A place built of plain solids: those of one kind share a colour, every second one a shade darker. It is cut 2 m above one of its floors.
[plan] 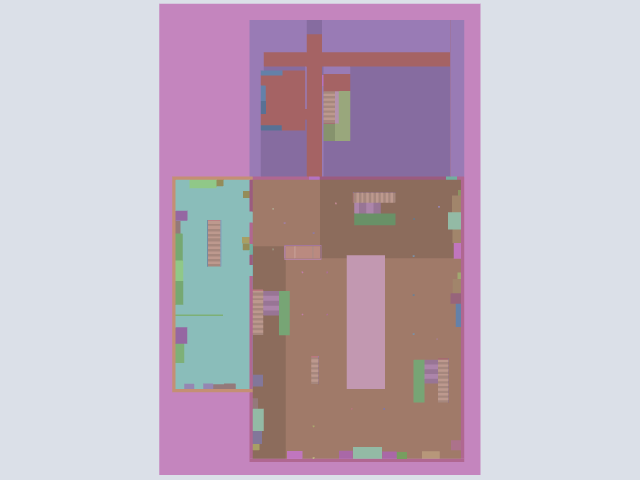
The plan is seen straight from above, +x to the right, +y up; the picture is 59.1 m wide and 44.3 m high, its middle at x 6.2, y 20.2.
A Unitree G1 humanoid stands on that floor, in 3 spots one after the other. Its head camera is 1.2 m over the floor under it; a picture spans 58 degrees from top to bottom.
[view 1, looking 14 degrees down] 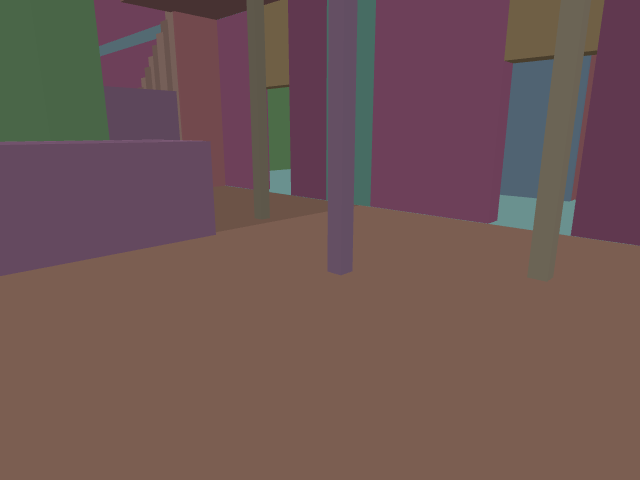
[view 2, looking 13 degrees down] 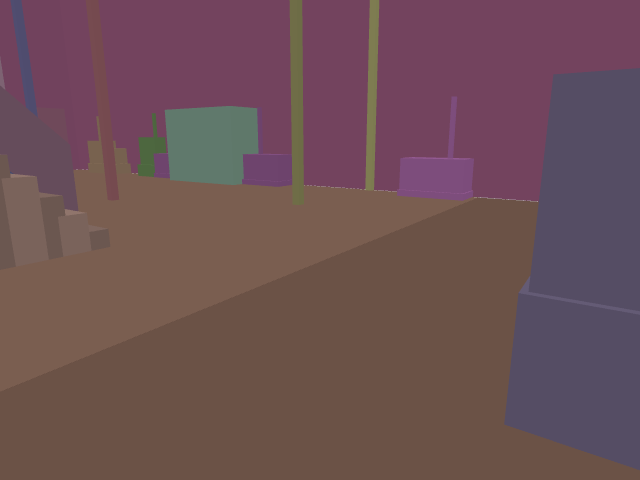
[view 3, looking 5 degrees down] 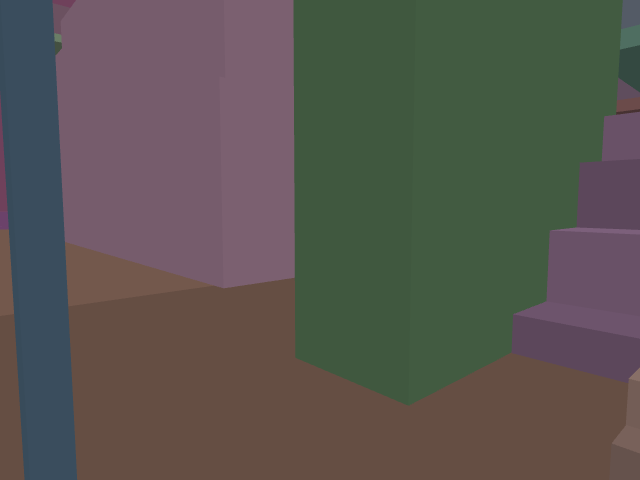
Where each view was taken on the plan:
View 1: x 5.68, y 24.16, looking -136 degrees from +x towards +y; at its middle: floor_bay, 4.96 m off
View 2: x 0.68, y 9.57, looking -56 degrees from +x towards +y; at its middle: floor_bay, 5.33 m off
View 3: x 15.19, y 24.11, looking -132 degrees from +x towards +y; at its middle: tankbank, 3.05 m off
